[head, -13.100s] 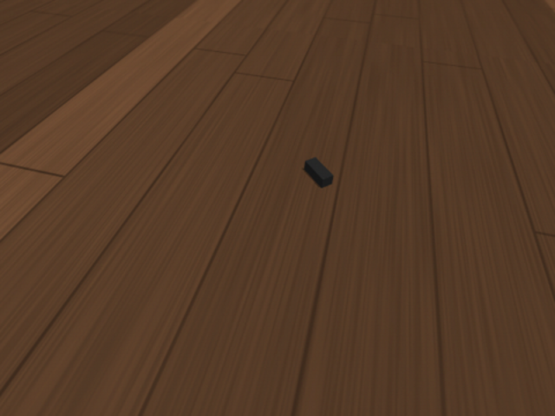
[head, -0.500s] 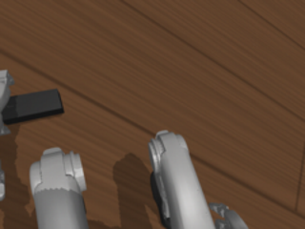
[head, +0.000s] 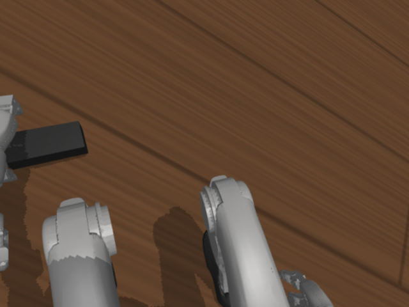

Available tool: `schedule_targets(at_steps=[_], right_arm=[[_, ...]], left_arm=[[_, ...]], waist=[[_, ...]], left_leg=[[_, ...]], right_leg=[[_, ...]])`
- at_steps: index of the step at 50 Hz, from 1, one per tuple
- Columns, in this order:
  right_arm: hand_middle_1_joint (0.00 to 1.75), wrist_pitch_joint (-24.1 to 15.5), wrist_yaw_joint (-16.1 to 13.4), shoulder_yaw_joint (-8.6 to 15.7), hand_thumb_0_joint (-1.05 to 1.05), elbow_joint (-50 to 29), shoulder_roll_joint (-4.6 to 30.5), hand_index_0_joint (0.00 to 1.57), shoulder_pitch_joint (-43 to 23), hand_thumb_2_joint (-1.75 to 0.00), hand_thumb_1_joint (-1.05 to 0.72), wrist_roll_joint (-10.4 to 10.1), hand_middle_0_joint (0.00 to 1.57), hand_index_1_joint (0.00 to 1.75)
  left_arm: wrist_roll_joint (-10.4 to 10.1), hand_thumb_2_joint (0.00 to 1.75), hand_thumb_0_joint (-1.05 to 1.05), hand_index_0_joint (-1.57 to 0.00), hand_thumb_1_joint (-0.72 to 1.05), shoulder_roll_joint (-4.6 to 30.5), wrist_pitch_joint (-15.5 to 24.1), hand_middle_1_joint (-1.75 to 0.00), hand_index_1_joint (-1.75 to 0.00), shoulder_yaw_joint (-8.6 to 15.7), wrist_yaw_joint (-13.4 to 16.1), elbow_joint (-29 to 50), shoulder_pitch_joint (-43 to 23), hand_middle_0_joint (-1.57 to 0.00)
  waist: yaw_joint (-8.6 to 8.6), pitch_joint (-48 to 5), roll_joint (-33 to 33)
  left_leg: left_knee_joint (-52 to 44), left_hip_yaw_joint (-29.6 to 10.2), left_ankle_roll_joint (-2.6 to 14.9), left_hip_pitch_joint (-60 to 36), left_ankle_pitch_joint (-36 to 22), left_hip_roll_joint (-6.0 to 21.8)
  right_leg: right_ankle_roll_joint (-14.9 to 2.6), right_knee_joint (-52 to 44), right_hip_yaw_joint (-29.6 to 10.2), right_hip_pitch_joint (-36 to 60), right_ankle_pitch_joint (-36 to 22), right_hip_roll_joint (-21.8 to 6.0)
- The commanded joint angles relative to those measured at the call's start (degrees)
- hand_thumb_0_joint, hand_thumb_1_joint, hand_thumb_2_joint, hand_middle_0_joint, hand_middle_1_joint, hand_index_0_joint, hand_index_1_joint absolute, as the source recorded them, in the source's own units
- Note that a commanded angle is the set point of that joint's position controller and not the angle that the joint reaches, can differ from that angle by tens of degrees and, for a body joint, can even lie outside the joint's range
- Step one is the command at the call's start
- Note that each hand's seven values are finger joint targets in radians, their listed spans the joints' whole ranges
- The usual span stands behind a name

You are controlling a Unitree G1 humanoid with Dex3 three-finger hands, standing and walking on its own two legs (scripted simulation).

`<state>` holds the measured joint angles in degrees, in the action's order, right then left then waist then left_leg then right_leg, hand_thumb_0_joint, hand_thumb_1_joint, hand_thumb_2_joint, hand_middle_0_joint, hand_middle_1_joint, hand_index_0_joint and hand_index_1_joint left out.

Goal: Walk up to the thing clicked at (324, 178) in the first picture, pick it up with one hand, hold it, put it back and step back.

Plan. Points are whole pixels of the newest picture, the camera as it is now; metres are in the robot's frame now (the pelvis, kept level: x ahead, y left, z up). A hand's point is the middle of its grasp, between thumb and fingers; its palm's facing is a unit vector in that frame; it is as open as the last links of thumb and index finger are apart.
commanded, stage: rise first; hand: left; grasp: from above
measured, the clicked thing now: (46, 145) +0.48 +0.28 -0.29
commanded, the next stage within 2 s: approach in 0.34 s
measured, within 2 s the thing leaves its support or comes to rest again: neither
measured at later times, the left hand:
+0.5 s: hand (3, 150) +0.43 +0.32 -0.17, palm faces -0.43 -0.10 -0.90, open 14.0 cm
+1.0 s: hand (37, 132) +0.47 +0.26 -0.18, palm faces -0.41 -0.10 -0.91, open 14.0 cm
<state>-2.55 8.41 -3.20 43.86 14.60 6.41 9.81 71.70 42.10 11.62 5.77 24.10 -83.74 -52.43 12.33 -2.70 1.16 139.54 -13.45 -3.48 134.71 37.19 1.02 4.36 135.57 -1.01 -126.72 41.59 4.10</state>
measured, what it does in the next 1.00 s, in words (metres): stands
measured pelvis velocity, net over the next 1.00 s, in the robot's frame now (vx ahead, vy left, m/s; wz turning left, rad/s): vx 0.00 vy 0.00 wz -0.02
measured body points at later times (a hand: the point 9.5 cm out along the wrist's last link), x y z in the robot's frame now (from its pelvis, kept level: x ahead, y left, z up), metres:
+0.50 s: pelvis +0.00 +0.00 +0.00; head +0.22 +0.09 +0.38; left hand +0.45 +0.32 -0.12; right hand +0.07 -0.27 -0.10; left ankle +0.08 +0.15 -0.29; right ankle +0.10 -0.15 -0.28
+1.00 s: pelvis +0.00 +0.00 +0.00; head +0.24 +0.07 +0.37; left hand +0.49 +0.27 -0.13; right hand +0.04 -0.27 -0.10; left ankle +0.08 +0.15 -0.29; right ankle +0.10 -0.15 -0.28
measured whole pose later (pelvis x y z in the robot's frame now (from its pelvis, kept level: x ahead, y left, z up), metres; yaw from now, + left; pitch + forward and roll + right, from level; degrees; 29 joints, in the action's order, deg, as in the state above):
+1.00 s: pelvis +0.00 +0.00 +0.00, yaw -1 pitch +32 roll -10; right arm -4.2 10.2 -6.2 42.8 15.5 8.8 11.0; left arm 72.8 40.3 6.1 7.3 28.8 -89.4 -57.2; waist 17.1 -1.4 0.2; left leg 140.5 -14.0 -3.3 135.9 37.8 1.8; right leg 4.4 135.8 -0.6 -128.4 40.9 4.7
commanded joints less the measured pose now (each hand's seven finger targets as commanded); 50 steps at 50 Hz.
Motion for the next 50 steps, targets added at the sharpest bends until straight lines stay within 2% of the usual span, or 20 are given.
schedule_targets(at_steps=[1,3,5,7,10,13,15,19,21,22,24,28,30,34,37,41,44,46,48,50], right_arm=[[0.30,-0.34,-0.75,4.27,0.00,-1.28,14.82,0.20,10.38,-0.90,-0.90,-0.25,0.20,0.30],[0.30,-0.65,-0.63,4.27,0.00,-1.09,14.89,0.20,10.27,-0.90,-0.91,-0.20,0.20,0.30],[0.30,-0.55,-0.80,3.94,0.00,-1.12,15.10,0.20,10.35,-0.90,-0.91,-0.08,0.20,0.30],[0.30,-0.67,-0.68,4.15,0.00,-1.30,14.62,0.20,9.85,-0.90,-0.91,-0.16,0.20,0.30],[0.30,-0.75,-0.84,3.98,0.00,-1.12,14.83,0.20,9.83,-0.90,-0.90,0.01,0.20,0.30],[0.30,-0.60,-0.83,3.94,0.00,-0.95,14.76,0.20,9.44,-0.90,-0.90,0.07,0.20,0.30],[0.30,-0.96,-0.78,3.90,0.00,-0.85,14.84,0.20,9.87,-0.90,-0.90,0.21,0.20,0.30],[0.30,-1.13,-0.93,3.81,0.00,-0.92,15.32,0.20,9.76,-0.90,-0.90,0.30,0.20,0.30],[0.30,-1.23,-0.78,3.81,0.00,-0.80,15.11,0.20,9.77,-0.90,-0.90,0.37,0.20,0.30],[0.30,-1.19,-0.72,3.84,0.00,-0.67,15.17,0.20,9.90,-0.90,-0.90,0.42,0.20,0.30],[0.30,-1.23,-0.76,3.78,0.00,-0.85,15.38,0.20,9.57,-0.89,-0.90,0.32,0.20,0.30],[0.30,-1.51,-0.66,3.62,0.00,-0.46,15.14,0.20,10.54,-0.89,-0.89,0.50,0.20,0.30],[0.30,-1.88,-0.62,3.66,0.00,-0.19,15.21,0.20,11.00,-0.89,-0.89,0.75,0.20,0.30],[0.30,-2.55,-0.43,3.05,0.00,-0.01,15.75,0.20,12.54,-0.89,-0.89,1.14,0.20,0.30],[0.30,-2.67,-0.21,2.34,0.00,-0.30,15.80,0.20,12.34,-0.89,-0.89,1.39,0.20,0.30],[0.30,-2.34,0.14,1.64,0.00,-1.40,15.79,0.20,11.27,-0.89,-0.89,1.23,0.20,0.30],[0.30,-2.37,1.08,1.15,0.00,-2.26,15.44,0.20,10.41,-0.89,-0.89,1.26,0.20,0.30],[0.30,-2.26,1.10,1.34,0.00,-3.11,16.00,0.20,9.70,-0.89,-0.90,0.56,0.20,0.30],[0.30,-2.25,1.31,1.34,0.00,-3.01,15.99,0.20,10.17,-0.89,-0.90,0.64,0.20,0.30],[0.30,-2.36,1.51,1.29,0.00,-2.35,15.73,0.20,11.16,-0.89,-0.90,0.83,0.20,0.30]], left_arm=[[-0.29,1.00,0.00,-0.09,-0.55,12.18,0.68,-1.05,-1.04,1.06,1.87,6.21,-16.56,-0.08],[-0.17,1.00,0.00,-0.09,-0.55,12.97,0.81,-1.05,-1.04,0.82,1.90,6.52,-17.87,-0.08],[0.16,1.00,0.00,-0.09,-0.55,16.29,1.07,-1.05,-1.04,3.27,2.51,9.87,-19.05,-0.08],[0.14,1.00,0.00,-0.09,-0.55,13.65,0.95,-1.04,-1.04,2.01,2.81,8.01,-17.12,-0.08],[0.59,1.00,0.00,-0.08,-0.55,13.75,0.76,-1.04,-1.03,1.86,3.28,7.27,-17.92,-0.08],[0.37,0.99,0.00,-0.09,-0.54,13.53,0.50,-1.04,-1.03,1.67,3.37,6.26,-17.44,-0.08],[0.34,0.99,0.00,-0.08,-0.55,12.03,0.26,-1.05,-1.04,0.44,3.23,4.03,-17.63,-0.07],[0.04,0.99,0.00,-0.09,-0.54,15.01,0.52,-1.05,-1.03,2.46,3.56,6.26,-18.19,-0.08],[0.25,0.98,0.00,-0.09,-0.54,13.42,0.53,-1.05,-1.04,1.24,3.40,6.75,-18.91,-0.08],[0.98,1.06,0.00,-0.06,-0.60,13.70,0.36,-1.02,-1.05,1.29,3.41,6.35,-18.33,-0.09],[0.80,0.97,0.00,-0.08,-0.53,16.08,0.54,-1.06,-1.03,2.39,3.60,7.60,-20.41,-0.06],[0.55,0.96,0.00,-0.09,-0.51,12.11,0.75,-1.07,-1.04,-0.50,3.26,6.24,-22.96,-0.06],[0.13,0.97,0.00,-0.08,-0.53,7.62,0.58,-1.06,-1.03,-3.48,3.03,3.02,-23.99,-0.06],[0.11,0.97,0.00,-0.09,-0.52,7.65,0.20,-1.07,-1.04,-4.60,3.39,3.81,-27.92,-0.06],[0.63,0.97,0.00,-0.09,-0.51,8.11,-1.16,-1.06,-1.03,-4.19,4.62,0.15,-27.22,-0.06],[1.71,0.96,0.00,-0.09,-0.51,13.39,-3.83,-1.06,-1.03,0.87,6.75,-1.08,-23.31,-0.06],[2.23,0.95,0.00,-0.09,-0.51,12.07,-5.96,-1.06,-1.02,0.52,7.10,-2.93,-21.85,-0.06],[1.20,0.96,0.00,-0.09,-0.52,15.37,-6.57,-1.06,-1.03,2.97,7.18,0.63,-21.34,-0.06],[0.02,0.98,0.00,-0.09,-0.53,16.20,-6.48,-1.05,-1.03,4.20,7.05,3.56,-21.80,-0.07],[-0.78,0.96,0.00,-0.09,-0.52,15.55,-6.31,-1.06,-1.03,3.31,6.39,3.83,-22.84,-0.07]], waist=[[0.71,-35.79,-16.23],[1.12,-35.01,-16.51],[-0.38,-38.35,-18.04],[-0.10,-36.60,-18.32],[0.88,-36.11,-17.60],[0.20,-36.89,-17.64],[1.69,-34.23,-15.89],[-0.08,-36.71,-18.15],[0.60,-36.79,-18.62],[0.71,-36.86,-19.53],[0.37,-37.29,-19.93],[2.90,-34.81,-18.24],[5.06,-32.52,-17.46],[5.86,-33.87,-18.68],[5.60,-34.84,-19.43],[2.09,-37.29,-22.90],[3.26,-35.46,-20.71],[1.12,-38.15,-21.15],[1.20,-39.44,-20.84],[3.33,-37.77,-17.24]], left_leg=[[-14.07,9.60,3.82,-31.48,-6.02,-0.15],[-13.62,9.77,3.83,-31.10,-5.94,-0.09],[-13.41,9.96,3.78,-32.32,-7.34,-0.09],[-13.85,10.16,3.65,-31.92,-5.92,-0.12],[-13.33,10.16,3.81,-31.05,-5.64,-0.11],[-13.73,10.03,3.79,-31.28,-5.73,-0.20],[-13.25,9.87,4.00,-29.75,-4.81,-0.15],[-13.93,9.78,3.62,-31.55,-5.19,-0.23],[-14.02,9.69,3.48,-32.43,-5.42,-0.16],[-14.09,9.68,3.32,-33.31,-6.08,-0.21],[-13.65,9.75,3.46,-32.69,-6.06,-0.08],[-13.38,9.42,3.68,-30.53,-4.48,-0.01],[-13.55,8.90,3.48,-30.94,-3.15,0.19],[-12.71,8.53,3.31,-32.18,-5.73,0.37],[-12.59,8.77,3.24,-32.34,-6.57,0.40],[-13.66,9.70,3.22,-32.98,-8.09,0.09],[-13.30,10.06,3.80,-31.23,-8.09,-0.02],[-13.34,10.11,4.06,-31.52,-8.40,-0.08],[-12.64,10.35,4.33,-30.89,-9.03,0.00],[-11.33,10.25,4.91,-27.49,-8.42,0.17]], right_leg=[[-5.55,-13.66,11.15,13.44,-12.42,0.09],[-5.56,-13.64,10.90,12.90,-12.53,0.16],[-5.43,-13.60,10.70,14.85,-13.73,0.09],[-5.65,-13.42,10.79,13.40,-12.26,0.11],[-5.50,-13.76,10.71,13.27,-12.38,0.16],[-5.61,-13.54,10.76,12.80,-12.32,0.13],[-5.46,-13.97,10.79,12.11,-11.75,0.17],[-5.62,-13.15,11.13,12.71,-11.43,0.04],[-5.68,-12.80,11.27,12.18,-11.80,0.11],[-5.82,-12.42,11.30,12.16,-12.46,0.05],[-5.71,-12.42,11.08,11.87,-12.44,0.02],[-5.56,-13.32,11.08,10.94,-11.41,0.07],[-5.62,-13.53,11.68,9.15,-10.51,0.15],[-5.33,-13.56,11.95,11.11,-13.13,0.12],[-5.35,-13.00,12.17,11.73,-13.98,0.34],[-5.85,-12.04,11.86,12.92,-14.99,0.51],[-5.81,-11.76,11.67,12.82,-15.65,0.76],[-5.80,-12.11,11.10,14.01,-15.68,0.65],[-5.43,-12.30,10.62,16.09,-16.54,0.51],[-4.87,-12.96,10.34,17.25,-16.79,0.80]])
